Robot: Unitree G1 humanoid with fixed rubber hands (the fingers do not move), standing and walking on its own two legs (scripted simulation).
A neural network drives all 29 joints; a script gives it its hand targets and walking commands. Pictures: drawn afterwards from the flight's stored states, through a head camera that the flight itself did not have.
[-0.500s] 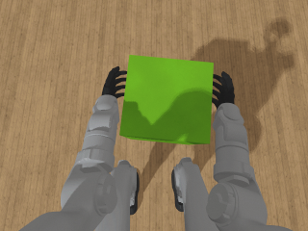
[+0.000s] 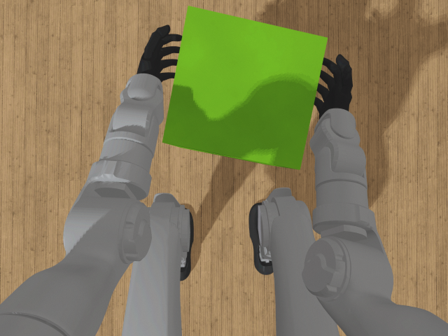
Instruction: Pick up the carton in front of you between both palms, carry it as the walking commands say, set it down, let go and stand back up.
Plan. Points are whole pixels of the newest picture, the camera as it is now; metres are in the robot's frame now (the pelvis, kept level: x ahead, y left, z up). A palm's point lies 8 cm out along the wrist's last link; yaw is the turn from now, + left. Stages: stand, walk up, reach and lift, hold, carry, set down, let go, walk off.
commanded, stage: set down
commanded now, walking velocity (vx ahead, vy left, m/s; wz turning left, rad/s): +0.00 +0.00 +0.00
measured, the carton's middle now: (236, 105) +0.48 -0.03 -0.20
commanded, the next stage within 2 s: none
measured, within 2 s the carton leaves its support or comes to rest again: rests again in 0.94 s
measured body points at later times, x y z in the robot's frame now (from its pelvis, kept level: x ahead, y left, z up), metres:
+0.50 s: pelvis +0.00 +0.01 -0.08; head +0.34 +0.04 +0.20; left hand +0.55 +0.10 -0.25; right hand +0.49 -0.20 -0.22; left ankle +0.10 +0.11 -0.43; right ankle +0.11 -0.13 -0.43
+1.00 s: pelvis -0.01 +0.01 -0.10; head +0.33 +0.03 +0.19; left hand +0.54 +0.10 -0.27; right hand +0.49 -0.20 -0.25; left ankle +0.10 +0.11 -0.43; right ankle +0.11 -0.13 -0.43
